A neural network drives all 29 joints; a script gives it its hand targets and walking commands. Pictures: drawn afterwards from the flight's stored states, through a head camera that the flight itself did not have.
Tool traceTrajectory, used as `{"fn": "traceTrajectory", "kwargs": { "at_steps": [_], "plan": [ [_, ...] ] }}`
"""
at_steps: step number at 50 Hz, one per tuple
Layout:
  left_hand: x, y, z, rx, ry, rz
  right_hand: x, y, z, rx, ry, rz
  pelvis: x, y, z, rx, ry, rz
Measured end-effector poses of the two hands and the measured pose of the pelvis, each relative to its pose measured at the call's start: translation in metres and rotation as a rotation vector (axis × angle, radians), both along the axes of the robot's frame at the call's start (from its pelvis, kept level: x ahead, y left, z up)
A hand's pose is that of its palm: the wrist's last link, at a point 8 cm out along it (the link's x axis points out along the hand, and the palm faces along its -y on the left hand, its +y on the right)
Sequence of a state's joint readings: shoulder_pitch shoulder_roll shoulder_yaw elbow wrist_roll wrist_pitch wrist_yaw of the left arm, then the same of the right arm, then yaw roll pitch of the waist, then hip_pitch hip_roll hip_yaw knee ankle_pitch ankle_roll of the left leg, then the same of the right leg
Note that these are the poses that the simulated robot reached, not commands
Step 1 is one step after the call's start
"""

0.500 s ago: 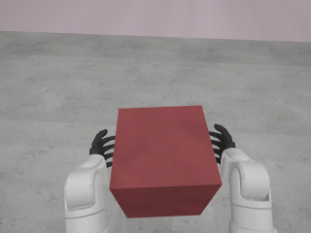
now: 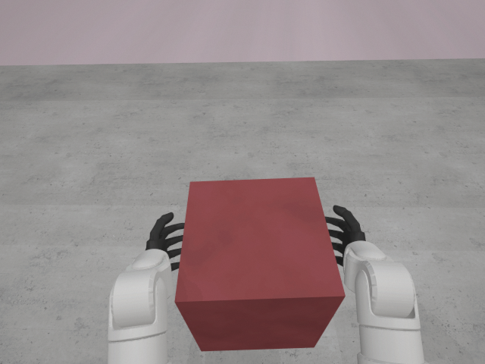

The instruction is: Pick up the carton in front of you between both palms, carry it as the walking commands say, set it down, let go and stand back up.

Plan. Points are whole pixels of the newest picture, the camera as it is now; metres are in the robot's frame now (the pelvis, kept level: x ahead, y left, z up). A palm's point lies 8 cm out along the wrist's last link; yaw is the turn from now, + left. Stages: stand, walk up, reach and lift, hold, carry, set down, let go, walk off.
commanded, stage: carry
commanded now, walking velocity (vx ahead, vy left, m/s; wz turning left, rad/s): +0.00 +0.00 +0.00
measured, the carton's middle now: (255, 268) +0.28 +0.00 -0.01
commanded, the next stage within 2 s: hold in 1.38 s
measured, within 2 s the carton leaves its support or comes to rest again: neither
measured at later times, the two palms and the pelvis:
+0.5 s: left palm (165, 286) +0.24 +0.14 +0.04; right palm (356, 279) +0.24 -0.16 +0.04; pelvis -0.05 -0.01 +0.00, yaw +0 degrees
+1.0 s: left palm (169, 293) +0.22 +0.13 +0.04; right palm (366, 286) +0.22 -0.17 +0.04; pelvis -0.06 -0.01 +0.00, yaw +0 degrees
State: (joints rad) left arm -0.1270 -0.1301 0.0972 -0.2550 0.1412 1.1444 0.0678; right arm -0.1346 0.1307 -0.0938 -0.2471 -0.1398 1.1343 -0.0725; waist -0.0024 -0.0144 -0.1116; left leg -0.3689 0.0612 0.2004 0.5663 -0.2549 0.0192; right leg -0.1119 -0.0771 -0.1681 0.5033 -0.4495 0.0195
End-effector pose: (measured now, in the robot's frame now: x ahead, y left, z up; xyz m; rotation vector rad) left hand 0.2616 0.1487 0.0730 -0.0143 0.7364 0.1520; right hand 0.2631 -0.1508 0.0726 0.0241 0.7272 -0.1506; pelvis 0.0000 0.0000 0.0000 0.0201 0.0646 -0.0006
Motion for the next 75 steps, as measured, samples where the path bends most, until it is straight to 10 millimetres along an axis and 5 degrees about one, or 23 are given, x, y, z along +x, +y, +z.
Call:
{"fn": "traceTrajectory", "kwargs": {
  "at_steps": [15,30,70,75],
  "plan": [
    [-0.027,-0.004,-0.021,0.033,-0.021,-0.033,-0.028,-0.003,-0.02,-0.043,-0.021,0.028,-0.03,-0.003,0.001,-0.011,-0.039,-0.001],
    [-0.025,-0.008,-0.036,0.051,-0.07,-0.048,-0.026,-0.007,-0.034,-0.063,-0.069,0.036,-0.056,-0.007,0.002,-0.019,-0.041,-0.003],
    [-0.044,-0.023,-0.034,0.05,-0.064,-0.046,-0.046,-0.022,-0.033,-0.059,-0.062,0.033,-0.069,-0.021,0.002,-0.013,-0.06,-0.011],
    [-0.045,-0.035,-0.036,0.053,-0.055,-0.103,-0.061,-0.034,-0.033,-0.083,-0.049,-0.002,-0.071,-0.018,0.011,-0.015,-0.122,-0.113]
  ]
}}
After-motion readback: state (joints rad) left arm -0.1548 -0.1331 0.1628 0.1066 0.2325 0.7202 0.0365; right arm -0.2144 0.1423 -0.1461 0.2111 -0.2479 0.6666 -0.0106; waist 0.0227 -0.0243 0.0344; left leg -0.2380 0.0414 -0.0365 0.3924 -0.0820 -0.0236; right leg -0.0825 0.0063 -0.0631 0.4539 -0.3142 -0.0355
